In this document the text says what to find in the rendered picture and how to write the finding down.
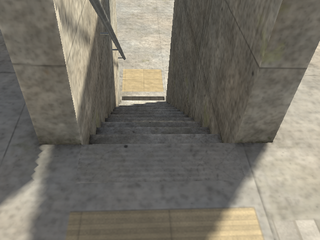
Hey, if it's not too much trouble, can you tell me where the stairs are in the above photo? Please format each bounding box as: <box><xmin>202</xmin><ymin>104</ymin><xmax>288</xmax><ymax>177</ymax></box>
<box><xmin>89</xmin><ymin>100</ymin><xmax>222</xmax><ymax>145</ymax></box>

